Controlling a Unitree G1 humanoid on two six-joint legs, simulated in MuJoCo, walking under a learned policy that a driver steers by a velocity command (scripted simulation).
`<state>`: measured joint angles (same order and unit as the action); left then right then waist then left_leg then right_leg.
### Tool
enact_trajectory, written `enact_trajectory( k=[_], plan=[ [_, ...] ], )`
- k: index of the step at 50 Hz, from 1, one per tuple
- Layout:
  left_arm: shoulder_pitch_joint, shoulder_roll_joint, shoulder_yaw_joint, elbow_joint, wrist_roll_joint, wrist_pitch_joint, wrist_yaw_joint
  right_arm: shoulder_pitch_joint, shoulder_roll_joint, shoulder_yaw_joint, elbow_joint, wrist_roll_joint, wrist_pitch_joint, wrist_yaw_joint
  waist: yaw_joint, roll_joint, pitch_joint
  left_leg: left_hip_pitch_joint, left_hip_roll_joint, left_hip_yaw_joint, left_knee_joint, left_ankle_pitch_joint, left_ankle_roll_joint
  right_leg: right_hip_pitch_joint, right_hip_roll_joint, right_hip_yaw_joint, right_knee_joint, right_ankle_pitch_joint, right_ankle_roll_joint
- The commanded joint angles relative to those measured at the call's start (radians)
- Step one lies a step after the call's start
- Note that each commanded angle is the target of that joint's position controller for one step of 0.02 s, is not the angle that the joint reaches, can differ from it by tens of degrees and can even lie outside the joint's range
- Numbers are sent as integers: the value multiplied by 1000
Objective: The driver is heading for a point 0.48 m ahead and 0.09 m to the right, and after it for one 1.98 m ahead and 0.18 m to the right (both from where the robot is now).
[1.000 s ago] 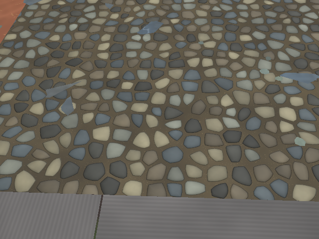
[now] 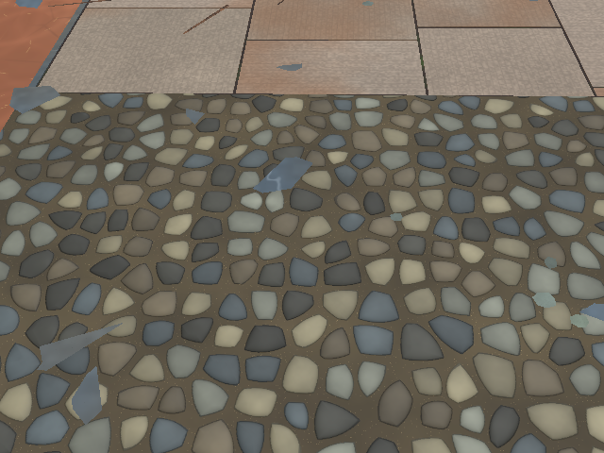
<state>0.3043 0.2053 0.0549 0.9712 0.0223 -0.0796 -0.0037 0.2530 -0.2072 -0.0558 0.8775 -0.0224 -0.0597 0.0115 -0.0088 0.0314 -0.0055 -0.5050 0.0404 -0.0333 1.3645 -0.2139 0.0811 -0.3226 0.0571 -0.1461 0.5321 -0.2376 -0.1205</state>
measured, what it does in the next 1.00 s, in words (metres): walks ahead, turning right: left foot, then right foot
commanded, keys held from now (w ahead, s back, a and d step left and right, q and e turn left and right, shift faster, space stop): w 0.42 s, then w+e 0.52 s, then w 0.06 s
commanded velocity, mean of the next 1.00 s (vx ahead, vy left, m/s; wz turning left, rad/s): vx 0.50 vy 0.00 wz -0.21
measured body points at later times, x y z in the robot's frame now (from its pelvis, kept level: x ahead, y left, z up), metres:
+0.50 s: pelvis +0.26 +0.04 +0.00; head +0.29 +0.05 +0.44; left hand +0.22 +0.28 -0.15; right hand +0.41 -0.20 -0.12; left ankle +0.34 +0.11 -0.73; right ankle +0.07 -0.05 -0.65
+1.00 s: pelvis +0.52 +0.01 -0.01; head +0.55 +0.00 +0.44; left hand +0.75 +0.18 -0.13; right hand +0.40 -0.21 -0.16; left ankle +0.35 +0.11 -0.72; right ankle +0.60 -0.06 -0.73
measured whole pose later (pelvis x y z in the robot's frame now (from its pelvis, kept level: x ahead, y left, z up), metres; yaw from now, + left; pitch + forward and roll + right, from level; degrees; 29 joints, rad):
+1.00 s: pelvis +0.52 +0.01 -0.01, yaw -15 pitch +0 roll +0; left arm 0.06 0.20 0.05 0.84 0.04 -0.03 -0.04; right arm 0.45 -0.19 -0.04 1.01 -0.02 -0.07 -0.04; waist -0.03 -0.01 0.06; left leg 0.09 0.03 0.33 0.49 -0.48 0.02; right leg -0.43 0.04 -0.15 0.57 -0.19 -0.19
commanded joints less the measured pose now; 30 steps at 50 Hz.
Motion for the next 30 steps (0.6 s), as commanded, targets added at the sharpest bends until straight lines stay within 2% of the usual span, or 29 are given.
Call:
enact_trajectory(
  k=[1,5,9,12,15,17,19,20,21,22,23,24,25,26,28,30],
  plan=[
    [55,57,8,-22,-1,-40,14,114,-35,-8,-8,-5,24,8,-32,-53,14,-124,37,-14,-110,-9,-17,158,-238,302,-337,266,-70],
    [142,79,8,-11,-17,-44,16,-53,-45,-5,-55,-11,32,19,13,-88,12,-221,63,50,-275,83,-54,269,-228,237,-384,363,-61],
    [191,88,6,-7,-16,-36,16,-196,-34,7,-92,-4,34,21,50,-95,49,-235,60,79,-516,137,-85,333,-235,216,-413,357,-64],
    [227,96,7,6,-11,-32,16,-266,-35,13,-113,-1,30,18,72,-105,74,-214,39,105,-648,169,-74,388,-250,195,-410,414,-67],
    [256,95,6,26,-3,-28,17,-313,-43,14,-132,-2,20,17,82,-109,102,-194,20,124,-730,152,-39,447,-270,177,-379,496,-75],
    [240,105,8,33,0,-26,20,-306,-50,10,-138,0,11,16,61,-112,109,-137,2,132,-776,110,-6,465,-284,164,-338,611,-70],
    [201,131,13,36,-2,-25,24,-215,-62,0,-113,0,3,5,9,-122,70,18,-51,156,-813,50,34,455,-284,136,-225,883,-50],
    [184,141,16,38,-1,-21,25,-102,-78,-11,-76,-2,-2,-2,-39,-119,15,139,-83,166,-849,44,55,452,-271,122,-97,968,-38],
    [162,139,14,32,-7,-16,24,69,-102,-27,-17,-13,-12,-10,-111,-90,-71,360,-80,150,-904,96,82,363,-235,93,95,891,-17],
    [161,98,0,-1,-16,-15,21,241,-184,-50,15,-41,-20,-21,-162,9,-188,628,137,-90,-920,-10,132,135,-180,72,393,522,0],
    [283,-1,-14,-14,-49,-10,13,239,-262,-66,10,-46,-19,-14,-81,225,-259,809,415,-594,-1060,-54,255,-205,23,74,747,-273,33],
    [212,97,10,-11,-21,-4,16,135,-212,-59,-11,-3,-8,-8,-59,58,-181,681,371,-585,-1119,-137,224,-261,-36,221,804,-214,13],
    [131,105,15,-34,-19,-6,11,31,-143,-38,-28,5,-10,-5,-26,14,-47,530,337,-410,-1148,-144,186,-270,-78,223,769,-119,10],
    [105,86,12,-34,-20,-6,8,-3,-89,-22,-25,2,-19,0,-8,-18,12,434,290,-293,-1190,-65,147,-246,-112,215,718,-64,11],
    [126,57,11,-24,0,21,-5,-1,-45,-6,-2,4,-35,-11,34,25,41,339,214,-125,-1227,42,77,-177,-143,211,650,-19,27],
    [120,38,11,-27,4,41,-17,55,-58,-7,22,7,-53,-16,41,26,41,336,203,-48,-1236,153,61,-185,-143,201,639,7,37]
  ],
)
